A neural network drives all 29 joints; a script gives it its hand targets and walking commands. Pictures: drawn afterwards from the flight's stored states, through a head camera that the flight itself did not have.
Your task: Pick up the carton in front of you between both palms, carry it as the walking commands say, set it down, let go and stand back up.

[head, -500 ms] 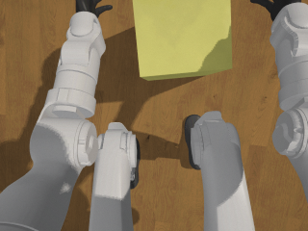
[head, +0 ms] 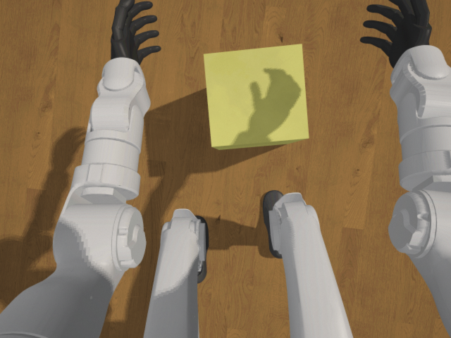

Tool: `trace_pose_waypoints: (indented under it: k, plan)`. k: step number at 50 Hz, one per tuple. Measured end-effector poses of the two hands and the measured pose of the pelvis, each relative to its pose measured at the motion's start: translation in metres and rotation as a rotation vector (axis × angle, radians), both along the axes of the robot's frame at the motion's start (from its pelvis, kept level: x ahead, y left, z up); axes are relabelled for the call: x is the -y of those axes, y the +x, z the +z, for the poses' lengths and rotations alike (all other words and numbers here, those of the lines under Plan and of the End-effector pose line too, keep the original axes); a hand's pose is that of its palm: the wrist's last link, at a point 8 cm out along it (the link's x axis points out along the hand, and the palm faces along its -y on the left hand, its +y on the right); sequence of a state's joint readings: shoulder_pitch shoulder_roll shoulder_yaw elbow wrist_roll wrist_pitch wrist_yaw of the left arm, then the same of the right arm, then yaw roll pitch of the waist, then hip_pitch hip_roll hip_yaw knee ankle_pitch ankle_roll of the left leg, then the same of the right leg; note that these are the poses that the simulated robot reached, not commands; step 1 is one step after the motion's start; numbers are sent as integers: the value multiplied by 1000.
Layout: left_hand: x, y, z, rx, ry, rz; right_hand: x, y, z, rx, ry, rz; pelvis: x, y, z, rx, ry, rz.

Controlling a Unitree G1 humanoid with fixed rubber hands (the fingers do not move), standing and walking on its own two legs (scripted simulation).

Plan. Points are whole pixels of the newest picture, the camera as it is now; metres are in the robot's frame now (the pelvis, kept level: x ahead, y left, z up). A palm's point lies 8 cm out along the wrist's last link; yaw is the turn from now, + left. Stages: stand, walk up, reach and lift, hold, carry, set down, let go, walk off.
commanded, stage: set down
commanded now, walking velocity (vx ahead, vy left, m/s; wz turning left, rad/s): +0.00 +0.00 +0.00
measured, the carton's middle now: (252, 106) +0.50 -0.09 -0.42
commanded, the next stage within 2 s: let go in 0.22 s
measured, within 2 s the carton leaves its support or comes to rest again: neither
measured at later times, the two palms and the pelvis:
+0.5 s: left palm (70, 82) +0.47 +0.13 +0.02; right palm out of the picture +0.44 -0.29 +0.01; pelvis +0.04 -0.01 +0.13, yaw -2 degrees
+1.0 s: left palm out of the picture +0.32 +0.21 +0.14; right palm out of the picture +0.27 -0.24 +0.14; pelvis +0.10 +0.00 +0.22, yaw -4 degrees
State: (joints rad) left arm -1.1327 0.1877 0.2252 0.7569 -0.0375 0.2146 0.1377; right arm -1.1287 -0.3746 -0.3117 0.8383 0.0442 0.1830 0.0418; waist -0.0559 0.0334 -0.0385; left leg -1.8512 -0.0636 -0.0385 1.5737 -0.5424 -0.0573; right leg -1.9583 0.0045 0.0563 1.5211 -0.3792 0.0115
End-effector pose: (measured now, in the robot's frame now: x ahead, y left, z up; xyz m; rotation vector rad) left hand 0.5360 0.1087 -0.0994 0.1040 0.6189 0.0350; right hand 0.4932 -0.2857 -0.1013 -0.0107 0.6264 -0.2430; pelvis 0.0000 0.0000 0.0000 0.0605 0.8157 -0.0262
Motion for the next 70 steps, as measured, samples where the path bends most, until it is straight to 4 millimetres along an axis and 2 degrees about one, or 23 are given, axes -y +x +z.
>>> trace_pose_waypoints:
  k: [10, 17, 20, 25, 36, 49, 54, 58, 62, 70]
  plan:
    - [-3, -3, 63, 5, -3, -4, 0, 0, 62, 4, 1, 13, 2, 10, 55, 10, -1, -9]
    - [-5, -12, 92, -15, 30, -19, -1, -8, 91, -28, -28, 46, 5, 17, 88, 30, -7, -11]
    - [-10, -27, 101, -41, 64, -28, -1, -22, 99, -64, -56, 76, 7, 24, 104, 52, -9, -12]
    - [-22, -65, 119, -93, 102, -35, 0, -58, 116, -126, -84, 114, 10, 38, 131, 116, -14, -16]
    - [-54, -124, 176, -120, 94, -50, -7, -124, 177, -149, -78, 129, 12, 68, 177, 284, -36, -23]
    - [-101, -211, 233, -144, 85, -49, -39, -214, 237, -172, -72, 122, -3, 94, 217, 565, -75, -30]
    - [-118, -237, 250, -149, 89, -45, -50, -240, 253, -180, -74, 128, -10, 102, 226, 689, -89, -30]
    - [-128, -248, 259, -150, 93, -45, -57, -246, 260, -181, -73, 140, -15, 106, 229, 770, -98, -30]
    - [-132, -252, 264, -156, 95, -47, -61, -244, 262, -181, -70, 150, -17, 107, 230, 829, -103, -31]
    - [-127, -250, 266, -166, 88, -45, -59, -236, 262, -187, -71, 158, -13, 109, 229, 884, -105, -25]
